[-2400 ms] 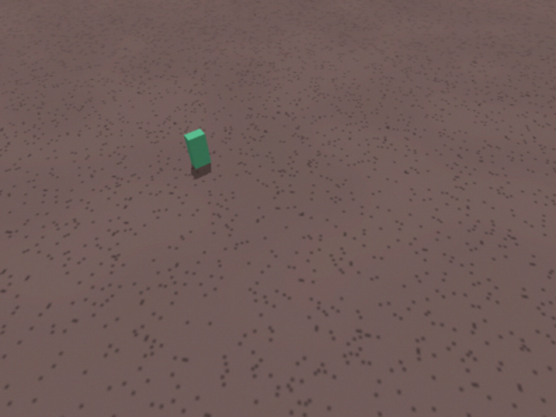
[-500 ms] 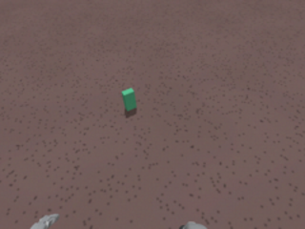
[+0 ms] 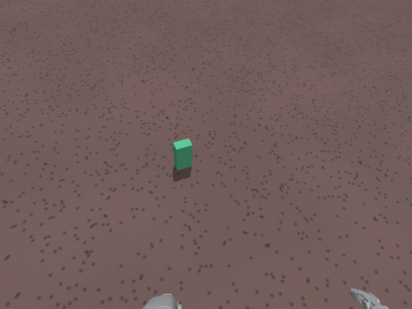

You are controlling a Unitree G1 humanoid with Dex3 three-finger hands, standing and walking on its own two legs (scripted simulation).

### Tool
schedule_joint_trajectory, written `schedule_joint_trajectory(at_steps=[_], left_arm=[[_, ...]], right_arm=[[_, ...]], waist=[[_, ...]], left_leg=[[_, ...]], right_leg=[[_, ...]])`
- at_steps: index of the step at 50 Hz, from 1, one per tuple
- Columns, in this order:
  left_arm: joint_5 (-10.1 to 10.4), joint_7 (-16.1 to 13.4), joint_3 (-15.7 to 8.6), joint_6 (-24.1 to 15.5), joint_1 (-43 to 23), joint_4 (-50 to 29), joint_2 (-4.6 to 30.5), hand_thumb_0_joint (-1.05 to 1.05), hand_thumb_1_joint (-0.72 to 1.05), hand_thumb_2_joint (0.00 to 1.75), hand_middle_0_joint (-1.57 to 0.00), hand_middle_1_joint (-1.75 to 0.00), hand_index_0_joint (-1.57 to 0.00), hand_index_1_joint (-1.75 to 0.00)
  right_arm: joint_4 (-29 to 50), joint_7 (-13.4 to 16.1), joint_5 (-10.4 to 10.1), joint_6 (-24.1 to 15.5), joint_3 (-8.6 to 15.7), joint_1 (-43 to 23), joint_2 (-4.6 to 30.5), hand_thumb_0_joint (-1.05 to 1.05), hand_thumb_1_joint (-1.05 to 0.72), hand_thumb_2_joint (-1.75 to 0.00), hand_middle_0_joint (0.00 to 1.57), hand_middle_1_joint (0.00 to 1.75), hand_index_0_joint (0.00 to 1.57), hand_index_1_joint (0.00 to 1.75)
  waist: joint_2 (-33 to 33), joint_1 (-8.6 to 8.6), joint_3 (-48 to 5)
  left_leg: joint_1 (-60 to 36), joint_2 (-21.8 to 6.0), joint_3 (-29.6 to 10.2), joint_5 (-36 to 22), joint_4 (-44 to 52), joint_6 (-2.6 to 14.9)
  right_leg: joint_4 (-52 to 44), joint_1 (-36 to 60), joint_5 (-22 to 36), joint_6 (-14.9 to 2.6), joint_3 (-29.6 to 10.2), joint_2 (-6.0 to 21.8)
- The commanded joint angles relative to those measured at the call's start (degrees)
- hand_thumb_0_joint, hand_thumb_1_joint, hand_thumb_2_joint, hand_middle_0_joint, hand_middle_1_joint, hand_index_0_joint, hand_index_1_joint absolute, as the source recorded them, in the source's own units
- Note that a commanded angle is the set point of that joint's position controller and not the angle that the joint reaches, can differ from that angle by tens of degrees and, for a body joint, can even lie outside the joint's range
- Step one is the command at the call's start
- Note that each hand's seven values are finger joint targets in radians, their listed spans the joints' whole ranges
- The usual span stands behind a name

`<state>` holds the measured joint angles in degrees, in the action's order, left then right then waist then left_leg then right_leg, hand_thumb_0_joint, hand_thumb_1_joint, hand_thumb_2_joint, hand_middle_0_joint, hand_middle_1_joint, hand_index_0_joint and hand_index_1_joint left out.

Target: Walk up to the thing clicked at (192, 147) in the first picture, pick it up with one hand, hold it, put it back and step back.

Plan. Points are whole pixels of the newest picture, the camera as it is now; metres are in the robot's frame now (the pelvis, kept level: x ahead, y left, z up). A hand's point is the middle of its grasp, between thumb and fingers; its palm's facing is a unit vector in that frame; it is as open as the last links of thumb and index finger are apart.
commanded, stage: walk up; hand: left
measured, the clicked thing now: (182, 154) +0.96 +0.16 -0.66
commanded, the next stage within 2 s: none
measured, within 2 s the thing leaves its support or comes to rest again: neither
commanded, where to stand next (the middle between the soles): +0.62 -0.07 m, yaw -1 degrees
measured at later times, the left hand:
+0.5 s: hand (128, 222) +0.31 +0.21 -0.10, palm faces -0.05 -0.91 -0.40, open 7.4 cm
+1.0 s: hand (133, 181) +0.44 +0.23 -0.14, palm faces -0.09 -0.94 -0.33, open 7.4 cm
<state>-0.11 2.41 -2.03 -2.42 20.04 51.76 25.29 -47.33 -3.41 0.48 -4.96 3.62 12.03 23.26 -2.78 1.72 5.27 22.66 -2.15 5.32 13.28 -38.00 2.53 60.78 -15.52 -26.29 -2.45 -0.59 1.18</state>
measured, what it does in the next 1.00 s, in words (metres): walks ahead: right foot, then left foot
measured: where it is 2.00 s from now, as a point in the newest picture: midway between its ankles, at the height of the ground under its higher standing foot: (217, 222)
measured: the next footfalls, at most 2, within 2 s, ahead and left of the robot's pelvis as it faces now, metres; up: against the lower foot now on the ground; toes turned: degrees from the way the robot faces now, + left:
right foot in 0.36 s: +0.30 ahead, -0.17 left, +0.00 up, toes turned -6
left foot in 0.76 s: +0.45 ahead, +0.08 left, +0.00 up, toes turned +5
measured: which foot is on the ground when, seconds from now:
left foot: down 0.00-0.38, up 0.40-0.74, down 0.76-1.00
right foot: up 0.00-0.34, down 0.36-0.80, up 0.82-1.00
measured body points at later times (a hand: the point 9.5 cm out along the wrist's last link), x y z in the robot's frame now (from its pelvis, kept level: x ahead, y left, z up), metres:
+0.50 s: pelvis +0.20 -0.06 +0.01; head +0.22 -0.08 +0.46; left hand +0.31 +0.26 -0.07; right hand +0.24 -0.38 -0.12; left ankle +0.16 +0.09 -0.65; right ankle +0.26 -0.17 -0.72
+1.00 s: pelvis +0.38 -0.04 +0.01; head +0.41 -0.01 +0.46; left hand +0.45 +0.28 -0.11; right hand +0.43 -0.36 -0.08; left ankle +0.41 +0.08 -0.72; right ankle +0.43 -0.18 -0.67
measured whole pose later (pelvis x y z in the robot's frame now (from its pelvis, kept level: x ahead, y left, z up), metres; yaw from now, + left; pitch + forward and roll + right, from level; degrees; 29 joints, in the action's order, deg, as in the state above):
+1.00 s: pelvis +0.38 -0.04 +0.01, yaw -1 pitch -3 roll +0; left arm -0.4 3.4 -2.1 -2.3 17.3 50.6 25.2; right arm -47.9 -2.3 0.5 -5.0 2.2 18.3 22.9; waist -3.6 -0.7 5.2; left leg 13.5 -2.2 5.7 14.5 -30.6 1.4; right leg 53.6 -27.2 -20.2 -0.7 0.0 4.4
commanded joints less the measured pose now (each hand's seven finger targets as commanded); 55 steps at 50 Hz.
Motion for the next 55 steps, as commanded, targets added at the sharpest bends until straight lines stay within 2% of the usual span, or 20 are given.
schedule_joint_trajectory(at_steps=[1, 3, 9, 14, 17, 18, 19, 20, 22, 25, 33, 35, 37, 38, 39, 40, 42, 45, 49, 55], left_arm=[[0.61, -0.63, -3.44, -1.96, 3.11, -3.75, 11.75, 0.00, 0.90, 0.90, -0.20, -0.30, -0.20, -0.30], [0.18, 0.18, -3.41, -1.56, 3.89, -3.22, 10.83, 0.00, 0.90, 0.90, -0.20, -0.30, -0.20, -0.30], [-0.72, 2.19, -3.53, -1.24, -5.51, -6.42, 8.93, 0.00, 0.90, 0.90, -0.20, -0.30, -0.20, -0.30], [-0.55, 2.39, -4.16, -1.93, -6.78, -6.00, 8.63, 0.00, 0.90, 0.90, -0.20, -0.30, -0.20, -0.30], [-0.96, 1.38, -5.90, -2.87, 1.36, -3.25, 11.75, 0.00, 0.90, 0.90, -0.20, -0.30, -0.20, -0.30], [-1.25, 0.52, -7.43, -3.47, 7.91, -2.51, 15.69, 0.00, 0.90, 0.90, -0.20, -0.30, -0.20, -0.30], [-0.58, 0.10, -7.90, -3.63, 8.22, -3.45, 20.69, 0.00, 0.90, 0.90, -0.20, -0.30, -0.20, -0.30], [0.02, -0.03, -7.38, -3.42, 5.72, -4.54, 19.71, 0.00, 0.90, 0.90, -0.20, -0.30, -0.20, -0.30], [0.73, -0.60, -6.32, -3.10, 0.24, -5.51, 15.75, 0.00, 0.90, 0.90, -0.20, -0.30, -0.20, -0.30], [0.13, -0.50, -5.24, -3.31, -3.63, -6.99, 13.29, 0.00, 0.90, 0.90, -0.20, -0.30, -0.20, -0.30], [-0.56, 0.26, -5.45, -3.36, -2.79, -8.97, 14.43, 0.00, 0.90, 0.90, -0.20, -0.30, -0.20, -0.30], [-0.36, 0.41, -5.27, -3.01, -4.67, -9.17, 15.06, 0.00, 0.90, 0.90, -0.20, -0.30, -0.20, -0.30], [-0.56, 0.38, -4.23, -2.52, -3.45, -9.05, 12.84, 0.00, 0.90, 0.90, -0.20, -0.30, -0.20, -0.30], [-0.70, 0.21, -3.25, -2.57, -2.98, -9.27, 10.44, 0.00, 0.90, 0.90, -0.20, -0.30, -0.20, -0.30], [0.29, 0.25, -2.09, -2.54, -1.03, -10.03, 5.97, 0.00, 0.90, 0.90, -0.20, -0.30, -0.20, -0.30], [0.15, -0.63, -3.46, -1.93, -0.60, -8.39, 10.68, 0.00, 0.90, 0.90, -0.20, -0.30, -0.20, -0.30], [0.02, -1.06, -3.21, -1.63, -1.63, -6.85, 12.33, 0.00, 0.90, 0.90, -0.20, -0.30, -0.20, -0.30], [0.22, -0.27, -3.41, -1.25, 2.29, -4.14, 11.54, 0.00, 0.90, 0.90, -0.20, -0.30, -0.20, -0.30], [-0.50, 0.99, -3.66, -0.92, -1.84, -5.13, 9.85, 0.00, 0.90, 0.90, -0.20, -0.30, -0.20, -0.30], [-0.63, 1.06, -4.29, -2.20, -2.64, -3.95, 9.15, 0.00, 0.90, 0.90, -0.20, -0.30, -0.20, -0.30]], right_arm=[[2.73, 1.92, -1.22, -1.30, 3.99, 6.35, 15.17, 0.00, -0.90, -0.90, 0.20, 0.30, 0.20, 0.30], [3.41, 1.83, -0.76, -1.75, 3.66, 5.56, 14.63, 0.00, -0.90, -0.90, 0.20, 0.30, 0.20, 0.30], [3.91, 1.56, -0.39, -1.94, 4.15, 6.99, 16.01, 0.00, -0.90, -0.90, 0.20, 0.30, 0.20, 0.30], [4.67, 1.45, -0.48, -1.10, 3.98, 5.02, 16.01, 0.00, -0.90, -0.90, 0.20, 0.30, 0.20, 0.30], [4.94, 1.65, -0.06, -0.52, 2.63, 6.43, 12.84, 0.00, -0.90, -0.90, 0.20, 0.30, 0.20, 0.30], [5.47, 1.58, -0.29, -0.67, 1.26, 8.66, 9.03, 0.00, -0.90, -0.90, 0.20, 0.30, 0.20, 0.30], [5.98, 1.71, -0.76, -0.36, 1.35, 8.20, 10.12, 0.00, -0.90, -0.90, 0.20, 0.30, 0.20, 0.30], [4.55, 2.31, -0.12, 0.16, 2.27, 5.26, 14.30, 0.00, -0.90, -0.90, 0.20, 0.30, 0.20, 0.30], [2.14, 2.06, -1.24, 0.48, 2.32, 6.80, 13.73, 0.00, -0.90, -0.90, 0.20, 0.30, 0.20, 0.30], [-0.46, 0.92, -0.42, 1.08, 2.45, 10.49, 12.68, 0.00, -0.90, -0.90, 0.20, 0.30, 0.20, 0.30], [1.65, -0.52, 0.63, 0.12, 3.00, 3.05, 10.82, 0.00, -0.90, -0.90, 0.20, 0.30, 0.20, 0.30], [0.89, -0.45, 0.61, -0.23, 3.41, 5.02, 11.04, 0.00, -0.90, -0.90, 0.20, 0.30, 0.20, 0.30], [-0.27, 0.03, 0.76, -0.86, 3.85, 8.30, 11.97, 0.00, -0.90, -0.90, 0.20, 0.30, 0.20, 0.30], [-1.69, 0.88, 0.92, -1.25, 4.60, 14.10, 14.23, 0.00, -0.90, -0.90, 0.20, 0.30, 0.20, 0.30], [-0.97, 1.60, 1.57, -1.72, 5.88, 16.96, 19.69, 0.00, -0.90, -0.90, 0.20, 0.30, 0.20, 0.30], [0.27, 1.61, 0.05, -1.65, 6.38, 16.61, 22.03, 0.00, -0.90, -0.90, 0.20, 0.30, 0.20, 0.30], [1.23, 2.03, -0.69, -1.36, 4.87, 11.83, 18.12, 0.00, -0.90, -0.90, 0.20, 0.30, 0.20, 0.30], [2.04, 2.25, -0.56, -1.57, 3.77, 7.80, 15.95, 0.00, -0.90, -0.90, 0.20, 0.30, 0.20, 0.30], [3.28, 1.93, 0.13, -1.36, 4.17, 7.63, 16.69, 0.00, -0.90, -0.90, 0.20, 0.30, 0.20, 0.30], [4.52, 1.35, -0.18, -0.19, 3.86, 4.98, 16.63, 0.00, -0.90, -0.90, 0.20, 0.30, 0.20, 0.30]], waist=[[10.16, -1.98, -4.02], [10.70, -1.26, -4.56], [10.34, -3.81, -1.86], [9.42, -2.31, -3.10], [-0.63, 2.35, -7.73], [-12.35, 5.13, -11.71], [-15.87, 5.03, -10.18], [-7.45, 4.68, -7.33], [-3.44, 1.61, -3.32], [-6.52, -1.37, -1.67], [-4.46, 0.59, -1.72], [-3.70, -1.39, -1.24], [0.58, -3.47, -2.63], [6.63, -6.47, -5.92], [21.04, -7.20, -7.92], [17.00, -7.46, -6.61], [7.03, -4.42, -2.06], [11.79, -1.95, -2.49], [12.72, -3.10, -1.85], [10.56, -1.45, -3.05]], left_leg=[[-16.50, -16.35, -19.79, -6.18, 21.55, 8.97], [-14.13, -14.61, -14.32, -11.52, 21.45, 9.05], [-13.72, -12.64, -9.00, -4.84, 23.49, 10.00], [-11.11, -11.98, -6.94, -4.16, 18.34, 8.09], [-3.80, -7.48, -2.58, -7.10, -1.31, 4.89], [3.32, -2.58, 0.90, 0.03, -18.50, 2.29], [16.29, 4.04, -0.73, 16.18, -27.05, -0.07], [16.40, 0.10, -6.83, 16.82, -31.75, -0.31], [14.45, -2.48, -9.72, 9.93, -30.16, -0.11], [7.37, -3.54, -7.01, 5.33, -20.56, -1.53], [0.08, -2.44, -2.23, -1.95, 1.09, -2.45], [-7.03, -1.62, -1.17, -4.25, 3.85, -2.03], [-14.85, 1.00, 0.47, -0.32, 6.87, -0.94], [-22.12, -1.02, -5.19, 6.72, 10.40, 0.80], [-28.53, -15.44, -30.07, 17.46, 20.14, 5.85], [-27.60, -23.68, -44.57, 18.59, 24.63, 13.13], [-19.04, -19.51, -31.47, 7.31, 22.50, 11.55], [-13.40, -14.08, -16.89, -0.97, 21.94, 8.66], [-11.29, -14.33, -13.42, 2.40, 22.74, 11.47], [-5.13, -11.47, -9.02, 3.35, 15.51, 8.59]], right_leg=[[3.98, -18.41, 5.43, -0.18, -4.81, 4.46], [0.21, -14.83, 6.87, 1.06, -3.20, 4.58], [-16.57, -15.39, 14.72, 1.92, 1.16, 5.79], [-26.31, -4.86, 18.48, 0.81, 3.76, 3.10], [-31.66, 14.25, 12.97, -0.92, 4.12, 0.35], [-37.70, 21.18, 3.84, -3.19, -10.03, 10.28], [-47.26, 24.06, -2.00, -9.87, -36.04, 22.89], [-46.36, 18.79, -0.39, -13.92, -37.43, 24.64], [-45.52, 11.46, 4.89, -11.70, -22.54, 18.72], [-46.67, 2.24, 8.18, -9.82, -9.67, 12.96], [-45.42, -0.48, 1.61, -9.76, -5.29, 13.52], [-43.04, -5.56, -2.99, -8.79, -4.63, 13.33], [-33.97, -7.78, 3.59, -6.85, -1.17, 10.38], [-21.16, -10.55, 11.25, -5.15, 0.76, 8.22], [-2.21, -21.62, 6.31, -0.64, 6.09, 0.57], [4.10, -26.03, -4.82, -0.55, 1.00, -0.99], [5.74, -23.77, 0.42, -0.62, -5.08, 2.63], [-1.76, -17.25, 6.47, 0.62, -2.75, 4.82], [-11.34, -14.74, 7.86, 2.12, 0.69, 5.68], [-26.44, -0.59, 15.03, 1.54, 5.10, 1.63]])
